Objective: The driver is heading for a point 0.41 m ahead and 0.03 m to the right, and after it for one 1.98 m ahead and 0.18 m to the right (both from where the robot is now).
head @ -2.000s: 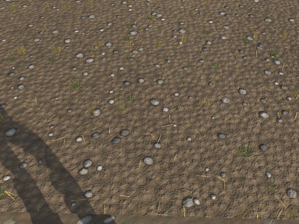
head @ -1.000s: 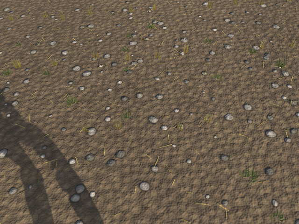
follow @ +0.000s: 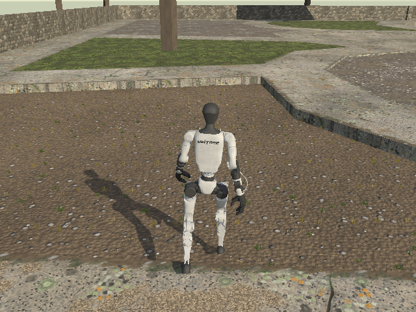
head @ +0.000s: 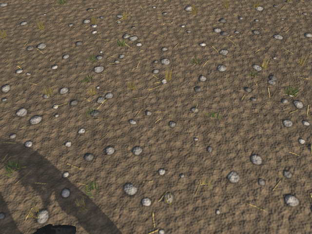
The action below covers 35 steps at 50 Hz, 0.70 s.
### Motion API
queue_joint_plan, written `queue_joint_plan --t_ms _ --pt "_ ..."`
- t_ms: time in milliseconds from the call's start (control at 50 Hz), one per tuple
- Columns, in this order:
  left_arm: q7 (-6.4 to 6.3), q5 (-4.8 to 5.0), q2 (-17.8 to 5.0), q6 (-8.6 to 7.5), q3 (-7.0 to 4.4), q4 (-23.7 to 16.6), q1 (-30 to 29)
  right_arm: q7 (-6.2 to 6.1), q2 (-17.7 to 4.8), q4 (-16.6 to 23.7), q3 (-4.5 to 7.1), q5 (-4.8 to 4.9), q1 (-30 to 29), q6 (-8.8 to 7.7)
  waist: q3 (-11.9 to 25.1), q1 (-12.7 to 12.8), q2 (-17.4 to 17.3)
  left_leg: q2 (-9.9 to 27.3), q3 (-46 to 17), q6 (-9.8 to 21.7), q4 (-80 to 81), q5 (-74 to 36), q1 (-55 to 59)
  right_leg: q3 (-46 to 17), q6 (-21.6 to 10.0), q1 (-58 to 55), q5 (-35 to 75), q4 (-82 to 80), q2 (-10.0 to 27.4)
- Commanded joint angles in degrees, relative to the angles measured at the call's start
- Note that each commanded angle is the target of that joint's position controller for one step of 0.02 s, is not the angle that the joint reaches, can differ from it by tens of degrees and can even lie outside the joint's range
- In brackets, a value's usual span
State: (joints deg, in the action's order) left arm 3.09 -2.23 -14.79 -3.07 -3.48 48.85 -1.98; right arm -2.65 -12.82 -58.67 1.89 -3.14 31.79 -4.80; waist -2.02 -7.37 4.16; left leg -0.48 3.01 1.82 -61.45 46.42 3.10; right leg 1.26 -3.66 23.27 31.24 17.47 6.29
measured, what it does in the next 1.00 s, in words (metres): goes down: left foot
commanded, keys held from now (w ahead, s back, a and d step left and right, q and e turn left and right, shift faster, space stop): w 1.00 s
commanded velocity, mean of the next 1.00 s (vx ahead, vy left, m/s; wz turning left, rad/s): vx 0.50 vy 0.00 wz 0.00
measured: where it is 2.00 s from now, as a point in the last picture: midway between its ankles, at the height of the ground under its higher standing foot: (149, 125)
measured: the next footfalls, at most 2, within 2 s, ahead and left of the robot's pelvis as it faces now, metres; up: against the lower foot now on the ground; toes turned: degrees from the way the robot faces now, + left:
left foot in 0.46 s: +0.39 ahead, +0.07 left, +0.00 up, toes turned +3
right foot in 1.02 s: +0.70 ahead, -0.12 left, +0.00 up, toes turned -5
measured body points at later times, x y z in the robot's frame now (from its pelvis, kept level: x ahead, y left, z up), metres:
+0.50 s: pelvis +0.28 +0.00 -0.07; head +0.30 +0.02 +0.38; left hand +0.24 +0.24 -0.23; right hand +0.45 -0.24 -0.17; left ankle +0.36 +0.07 -0.79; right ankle +0.13 -0.10 -0.75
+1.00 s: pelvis +0.53 -0.02 -0.07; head +0.56 -0.03 +0.38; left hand +0.73 +0.19 -0.18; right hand +0.43 -0.25 -0.21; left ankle +0.36 +0.07 -0.79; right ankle +0.66 -0.11 -0.79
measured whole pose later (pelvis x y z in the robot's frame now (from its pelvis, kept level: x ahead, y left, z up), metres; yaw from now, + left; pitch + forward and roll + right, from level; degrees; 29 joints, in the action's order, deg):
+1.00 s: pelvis +0.53 -0.02 -0.07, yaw -1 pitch +1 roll +1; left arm 1.4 -1.4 -10.9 -3.0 -1.9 50.5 0.1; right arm -0.7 -10.1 -62.5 2.1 -1.3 27.2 -5.4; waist -3.4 -3.6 0.8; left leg -2.6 3.9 2.3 -15.5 23.2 7.7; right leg 5.3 -5.6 27.0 -6.9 30.2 0.8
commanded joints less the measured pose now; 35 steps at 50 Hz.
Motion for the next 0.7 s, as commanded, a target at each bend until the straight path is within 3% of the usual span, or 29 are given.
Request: queue_joint_plan --t_ms 20,40,60,80,100,120,140,160,180,200,240,260,320,360,400,420,440,460,480,500,520,540,580,640,700 --pt "-0.28 -1.62 -12.62 0.36 -3.68 11.13 32.96 -0.33 -5.79 0.45 2.52 3.23 -1.99 1.31 6.69 15.87 8.41 -6.14 -2.66 3.55 -51.93 5.61 -31.47 -2.45 -0.69 -41.36 18.68 4.92 5.42" --pt "-0.12 -0.52 -15.17 -0.73 -3.47 10.29 34.23 -0.68 -2.93 1.67 1.85 6.75 9.29 0.51 17.35 8.19 15.66 -4.66 -11.27 3.27 -56.24 6.29 -48.62 -9.16 -3.72 -61.43 47.99 27.89 15.81" --pt "0.03 0.01 -11.10 -0.73 -3.01 8.29 33.05 -0.67 -5.45 1.75 1.26 6.15 4.34 -0.07 19.66 13.19 8.98 -1.25 -9.97 4.16 -49.17 -3.62 -60.61 -14.35 -5.75 -63.78 28.36 22.26 18.04" --pt "-0.60 -0.21 -8.33 -0.78 -2.50 7.49 30.34 -0.44 -6.22 1.74 1.46 4.06 -1.10 0.30 16.91 13.01 3.97 1.17 -8.21 3.79 -46.22 -10.19 -59.67 -14.49 -6.35 -53.43 7.43 16.39 16.05" --pt "-1.97 0.03 -9.44 -1.54 -2.27 6.11 24.06 0.23 -5.52 3.47 1.52 2.19 -4.62 0.46 17.77 10.18 4.87 2.76 -7.27 3.50 -37.89 -23.40 -55.86 -22.11 -9.81 -40.16 -26.13 7.24 19.03" --pt "-2.74 0.16 -6.89 -2.63 -1.50 5.42 22.75 1.05 -6.76 3.12 1.87 0.06 -6.67 1.12 13.91 9.30 4.41 4.96 -8.25 2.55 -34.06 -26.16 -51.09 -28.03 -12.87 -29.10 -24.67 5.04 20.52" --pt "-3.05 0.80 -5.55 -3.47 -0.71 6.17 19.25 2.19 -6.17 4.75 1.96 -0.17 -11.60 2.25 4.82 5.88 -0.45 6.82 -7.77 0.40 -19.89 -28.59 -45.20 -21.92 -11.86 -13.71 -20.50 0.28 16.72" --pt "-3.03 0.40 -5.68 -3.68 -0.73 6.84 18.80 3.20 -3.77 4.79 1.53 -0.12 -12.19 2.96 2.29 4.39 -0.98 7.10 -7.00 -0.60 -12.24 -30.25 -39.81 -18.02 -11.47 -7.14 -19.87 -1.43 12.99" --pt "-3.27 0.61 -4.11 -3.58 -0.34 7.16 19.33 4.08 -2.05 4.21 1.12 0.28 -13.61 3.20 2.48 4.62 -1.55 6.55 -4.70 -0.76 -7.92 -33.95 -35.25 -12.98 -9.59 -4.48 -19.36 -4.48 7.65" --pt "-3.13 0.94 -5.92 -3.93 -0.56 7.06 18.92 4.32 -0.72 6.30 0.51 0.52 -13.29 3.06 2.82 2.91 4.85 7.40 -4.96 -0.84 -1.81 -37.46 -34.38 -12.46 -11.16 -4.19 -10.30 -3.46 9.65" --pt "-2.43 1.66 -2.87 -3.71 -0.24 7.41 19.47 4.21 -0.71 6.77 -0.43 0.87 -17.20 2.29 2.39 4.08 3.42 7.41 -3.87 0.19 10.05 -41.82 -31.44 -6.65 -9.50 -6.10 -7.92 -3.57 6.49" --pt "-2.17 1.58 -2.68 -3.44 -0.15 7.41 19.65 4.30 -1.12 6.76 -0.45 1.24 -19.69 2.18 2.51 4.89 1.76 6.16 -2.46 0.65 13.64 -42.35 -29.27 -5.56 -8.96 -7.39 -11.00 -4.66 5.40" --pt "-2.41 2.08 -3.60 -2.43 -0.11 9.02 25.14 4.48 -2.42 8.98 -0.17 1.64 -27.50 2.11 0.38 7.45 -1.04 4.53 -0.64 2.11 21.31 -43.73 -31.13 -6.02 -7.76 -15.85 -17.83 -5.89 6.40" --pt "-2.69 1.63 -4.56 -1.75 -0.25 10.15 28.06 4.49 -2.69 10.32 0.01 1.60 -31.34 1.91 -1.89 8.60 -2.67 3.96 -0.31 2.93 24.23 -40.87 -33.48 -6.88 -7.86 -21.08 -20.69 -5.59 8.00" --pt "-2.94 1.01 -5.25 -1.21 -0.46 10.50 28.34 4.43 -2.57 10.31 0.29 1.56 -30.74 1.47 -2.34 7.99 -2.47 2.54 0.57 3.75 28.06 -36.62 -30.79 -5.82 -7.13 -23.77 -17.62 -2.42 8.17" --pt "-2.94 1.04 -5.05 -1.08 -0.39 10.49 27.68 4.14 -2.83 8.92 0.69 1.45 -26.95 0.91 -1.09 6.23 -2.54 0.86 1.76 4.20 31.31 -36.03 -24.78 -4.26 -6.33 -23.29 -13.35 2.52 6.93" --pt "-2.87 1.12 -4.45 -1.08 -0.18 10.38 27.25 3.62 -4.01 5.80 1.51 1.05 -18.76 0.26 2.50 2.94 -4.54 -0.14 1.54 5.32 34.55 -37.15 -13.58 -1.52 -5.25 -20.16 -10.63 12.59 3.82" --pt "-2.82 1.45 -2.86 -1.38 0.50 8.49 26.81 2.92 -8.50 3.29 2.91 0.04 -7.62 -0.44 9.53 -0.91 -9.28 9.70 -10.42 8.70 36.16 -33.60 1.05 1.72 -3.54 -10.26 -21.42 28.72 0.32" --pt "-2.50 2.88 2.17 -1.49 1.40 7.40 32.15 2.71 -14.28 2.59 4.36 0.09 -3.47 -0.05 14.95 1.21 -21.33 25.04 -37.40 16.36 43.57 -29.99 14.51 4.98 -1.21 9.50 -59.75 49.13 -9.73" --pt "-2.85 0.97 -4.09 -0.97 -0.21 7.48 27.42 2.91 -11.81 2.84 3.98 2.50 -6.81 0.97 10.88 1.40 -11.93 23.26 -38.94 15.75 45.91 -24.51 10.32 -2.12 -1.89 15.86 -61.59 53.92 -7.75" --pt "-2.61 0.95 -3.75 -1.05 -0.44 6.17 23.11 3.02 -8.83 4.03 3.15 2.55 -12.75 1.08 3.43 3.43 -9.68 21.07 -31.02 14.20 46.76 -24.42 3.59 -2.94 -2.26 18.04 -56.62 53.72 -4.98" --pt "-2.38 1.06 -2.48 -1.15 -0.24 5.92 21.09 3.24 -6.09 4.40 2.50 2.31 -16.01 0.74 0.04 4.94 -7.51 18.47 -25.64 12.38 48.82 -29.25 -2.91 -3.30 -1.99 15.89 -52.49 50.34 -3.01" --pt "-2.01 0.17 -1.00 0.05 -0.15 6.90 22.07 2.73 -3.55 3.85 1.79 2.67 -17.66 -0.14 -1.11 8.28 -8.86 14.26 -17.57 9.30 51.29 -38.20 -9.92 -3.15 -0.53 9.35 -48.86 45.87 -1.18" --pt "-1.41 -0.15 0.12 1.33 -0.17 6.97 21.15 2.69 -4.49 2.04 1.92 2.81 -13.56 -1.53 0.07 9.25 -7.11 12.84 -12.49 9.72 52.19 -48.85 -9.94 -1.84 0.95 8.30 -45.12 43.42 -1.57" --pt "-1.26 0.32 -0.45 1.67 -0.31 4.60 13.58 2.67 -5.18 1.16 1.94 2.82 -10.36 -1.54 -1.76 8.18 -6.92 12.07 -10.45 9.48 54.33 -48.38 -8.05 -0.80 2.38 13.62 -39.16 38.45 -0.54"
Velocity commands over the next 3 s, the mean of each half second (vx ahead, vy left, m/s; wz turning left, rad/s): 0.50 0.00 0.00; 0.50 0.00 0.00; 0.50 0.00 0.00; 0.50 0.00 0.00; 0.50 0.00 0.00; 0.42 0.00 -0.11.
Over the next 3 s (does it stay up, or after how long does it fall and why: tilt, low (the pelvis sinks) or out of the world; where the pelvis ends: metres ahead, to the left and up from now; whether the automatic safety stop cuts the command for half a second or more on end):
stays up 1.58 -0.02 -0.05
